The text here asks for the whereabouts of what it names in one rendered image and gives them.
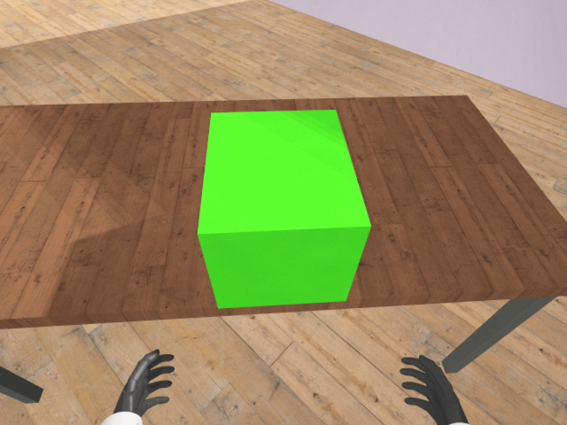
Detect robot left hand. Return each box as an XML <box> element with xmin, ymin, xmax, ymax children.
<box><xmin>113</xmin><ymin>349</ymin><xmax>175</xmax><ymax>417</ymax></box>

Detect robot right hand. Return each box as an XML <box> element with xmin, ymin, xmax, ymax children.
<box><xmin>400</xmin><ymin>355</ymin><xmax>469</xmax><ymax>425</ymax></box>

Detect table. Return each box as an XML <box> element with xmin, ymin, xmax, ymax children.
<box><xmin>0</xmin><ymin>95</ymin><xmax>567</xmax><ymax>404</ymax></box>

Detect carton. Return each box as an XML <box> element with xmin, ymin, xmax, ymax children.
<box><xmin>198</xmin><ymin>110</ymin><xmax>371</xmax><ymax>308</ymax></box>

